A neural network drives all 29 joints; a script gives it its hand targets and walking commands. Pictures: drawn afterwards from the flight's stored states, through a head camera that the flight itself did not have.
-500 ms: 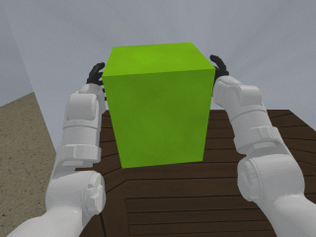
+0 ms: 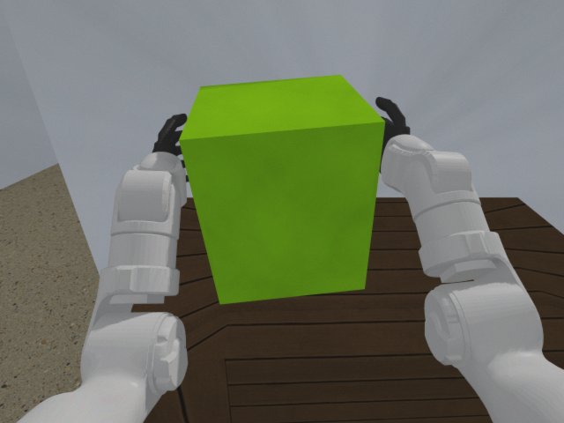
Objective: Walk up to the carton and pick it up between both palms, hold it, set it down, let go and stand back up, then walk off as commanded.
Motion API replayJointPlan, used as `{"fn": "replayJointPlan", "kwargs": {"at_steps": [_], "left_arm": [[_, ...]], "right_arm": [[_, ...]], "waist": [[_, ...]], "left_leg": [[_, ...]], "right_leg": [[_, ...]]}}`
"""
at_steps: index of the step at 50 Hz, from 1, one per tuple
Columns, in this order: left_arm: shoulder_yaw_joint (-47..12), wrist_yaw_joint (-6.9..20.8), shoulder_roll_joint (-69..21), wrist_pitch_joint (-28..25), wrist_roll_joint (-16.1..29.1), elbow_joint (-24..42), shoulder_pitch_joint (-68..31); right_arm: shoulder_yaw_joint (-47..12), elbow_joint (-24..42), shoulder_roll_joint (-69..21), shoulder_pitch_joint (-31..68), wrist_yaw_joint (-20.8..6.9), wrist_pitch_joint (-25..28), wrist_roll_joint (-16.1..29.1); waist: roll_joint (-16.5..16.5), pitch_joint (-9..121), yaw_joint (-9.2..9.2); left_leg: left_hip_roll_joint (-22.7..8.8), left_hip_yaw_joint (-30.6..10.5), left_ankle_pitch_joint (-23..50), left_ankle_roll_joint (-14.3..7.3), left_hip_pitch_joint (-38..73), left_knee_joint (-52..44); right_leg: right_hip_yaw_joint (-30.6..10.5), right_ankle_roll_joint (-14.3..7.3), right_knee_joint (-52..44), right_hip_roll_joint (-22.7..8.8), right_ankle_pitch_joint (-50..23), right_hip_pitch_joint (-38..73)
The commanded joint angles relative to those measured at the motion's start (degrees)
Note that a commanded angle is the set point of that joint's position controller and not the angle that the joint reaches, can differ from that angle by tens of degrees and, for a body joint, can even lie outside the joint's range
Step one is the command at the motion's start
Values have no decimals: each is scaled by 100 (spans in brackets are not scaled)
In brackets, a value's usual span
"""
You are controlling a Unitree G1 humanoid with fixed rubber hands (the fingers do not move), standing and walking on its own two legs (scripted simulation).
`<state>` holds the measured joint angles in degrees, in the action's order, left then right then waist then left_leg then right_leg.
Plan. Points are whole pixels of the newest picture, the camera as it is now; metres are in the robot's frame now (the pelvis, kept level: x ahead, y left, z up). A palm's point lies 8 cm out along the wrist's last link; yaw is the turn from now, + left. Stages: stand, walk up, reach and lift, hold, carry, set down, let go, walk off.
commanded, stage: hold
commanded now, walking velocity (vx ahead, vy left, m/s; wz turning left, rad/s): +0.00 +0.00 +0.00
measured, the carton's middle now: (281, 186) +0.39 +0.02 +0.24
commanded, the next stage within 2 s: none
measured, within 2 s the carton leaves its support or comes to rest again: neither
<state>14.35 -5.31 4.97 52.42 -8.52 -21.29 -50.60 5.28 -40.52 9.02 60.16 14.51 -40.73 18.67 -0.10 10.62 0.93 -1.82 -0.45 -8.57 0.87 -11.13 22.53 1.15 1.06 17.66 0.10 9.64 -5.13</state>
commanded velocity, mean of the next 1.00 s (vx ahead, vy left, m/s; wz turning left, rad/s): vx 0.00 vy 0.00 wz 0.00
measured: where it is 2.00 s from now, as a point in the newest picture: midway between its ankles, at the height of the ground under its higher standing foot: outside the picture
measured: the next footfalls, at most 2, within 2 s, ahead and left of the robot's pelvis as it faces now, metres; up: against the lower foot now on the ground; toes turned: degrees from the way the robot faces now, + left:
none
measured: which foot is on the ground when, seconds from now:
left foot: down 0.00-1.00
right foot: down 0.00-1.00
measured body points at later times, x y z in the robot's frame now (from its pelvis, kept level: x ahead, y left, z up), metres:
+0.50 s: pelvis -0.01 +0.00 +0.00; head -0.10 +0.01 +0.44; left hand +0.37 +0.17 +0.28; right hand +0.39 -0.13 +0.29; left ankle +0.04 +0.12 -0.75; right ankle +0.00 -0.13 -0.75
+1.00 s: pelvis +0.00 +0.00 +0.00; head -0.10 +0.01 +0.44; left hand +0.37 +0.17 +0.28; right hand +0.39 -0.13 +0.30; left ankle +0.04 +0.12 -0.75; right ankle +0.00 -0.13 -0.75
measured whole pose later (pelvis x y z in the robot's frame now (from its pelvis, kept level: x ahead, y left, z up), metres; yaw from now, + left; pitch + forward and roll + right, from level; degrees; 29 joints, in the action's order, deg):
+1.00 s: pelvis +0.00 +0.00 +0.00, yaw +0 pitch -3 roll -1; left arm 14.4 -5.2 5.0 52.4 -8.5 -21.9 -50.8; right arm 5.3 -41.0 9.0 60.2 14.6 -41.1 18.5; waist -0.1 10.7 0.9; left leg -1.8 -0.5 -8.6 0.8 -11.1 22.8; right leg 1.1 1.1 17.9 0.2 9.7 -5.2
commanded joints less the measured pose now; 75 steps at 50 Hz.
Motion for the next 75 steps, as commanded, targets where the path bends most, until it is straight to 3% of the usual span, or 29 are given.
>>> {"fn": "replayJointPlan", "kwargs": {"at_steps": [1, 9, 15, 24, 30, 37, 41, 46, 49, 58, 64, 67, 72, 75], "left_arm": [[-2097, 1145, -3405, -636, 1449, 1660, -5702], [-1811, 1196, -3453, -835, 1329, 696, -6156], [-1614, 1228, -3444, -980, 1173, 178, -6102], [-1759, 1201, -3445, -1079, 1280, 557, -5947], [-2105, 1115, -3456, -978, 1437, 1408, -5754], [-2393, 1048, -3480, -805, 1603, 2163, -5529], [-2383, 1041, -3451, -692, 1582, 2363, -5461], [-2249, 1100, -3397, -611, 1499, 2117, -5534], [-2140, 1129, -3429, -640, 1474, 1742, -5735], [-1790, 1188, -3492, -851, 1316, 628, -6178], [-1664, 1233, -3516, -986, 1179, 159, -6097], [-1661, 1240, -3512, -1042, 1184, 83, -6067], [-1755, 1185, -3469, -1108, 1293, 527, -6040], [-1891, 1155, -3493, -1051, 1325, 797, -5852]], "right_arm": [[-1434, 1641, -3510, 4869, -718, 43, 1239], [-841, 605, -3501, 5165, -991, 265, 684], [-633, 239, -3436, 5265, -1130, 477, 451], [-1042, 762, -3617, 5255, -1005, 591, 690], [-1542, 1607, -3687, 5044, -819, 474, 1167], [-1893, 2370, -3681, 4898, -624, 258, 1557], [-1922, 2431, -3627, 4753, -591, 111, 1581], [-1695, 2107, -3549, 4748, -627, 23, 1452], [-1509, 1760, -3597, 4926, -710, 57, 1304], [-822, 604, -3505, 5239, -997, 287, 685], [-614, 229, -3391, 5290, -1118, 489, 448], [-662, 288, -3432, 5357, -1112, 572, 471], [-1018, 801, -3647, 5417, -1028, 623, 710], [-1226, 1083, -3650, 5247, -943, 586, 863]], "waist": [[-385, 2109, 685], [-371, 1505, 636], [-338, 1380, 593], [-183, 1987, 571], [-285, 2740, 595], [-423, 3148, 685], [-470, 2948, 715], [-428, 2592, 712], [-407, 2270, 633], [-355, 1512, 626], [-348, 1409, 641], [-325, 1523, 619], [-176, 2071, 522], [-231, 2283, 559]], "left_leg": [[302, -226, 933, 359, 799, -254], [165, -180, -464, 275, 235, -677], [79, -219, -1113, 173, -9, -902], [248, -142, 60, 183, 582, -511], [335, -174, 1180, 253, 1072, -199], [394, -261, 1994, 358, 1175, 43], [389, -279, 2057, 391, 1138, 55], [346, -263, 1585, 374, 988, -75], [321, -232, 1049, 338, 802, -202], [159, -187, -460, 257, 220, -672], [55, -248, -1070, 188, 34, -895], [105, -208, -957, 183, 111, -830], [226, -149, -20, 169, 557, -535], [281, -144, 460, 195, 769, -379]], "right_leg": [[-249, 76, -137, 488, -1229, 524], [-256, -36, -257, 400, -60, 129], [-254, -37, -239, 369, 208, 190], [-286, 1, -284, 388, -474, 297], [-280, 79, -137, 472, -1495, 680], [-273, 146, 72, 539, -2486, 1077], [-265, 156, 88, 553, -2493, 1047], [-254, 115, 2, 534, -1935, 850], [-265, 73, -105, 510, -1332, 582], [-263, -49, -261, 408, -65, 125], [-255, -49, -237, 385, 149, 182], [-275, -43, -264, 368, 124, 204], [-280, -20, -289, 397, -386, 275], [-279, 9, -244, 416, -817, 406]]}}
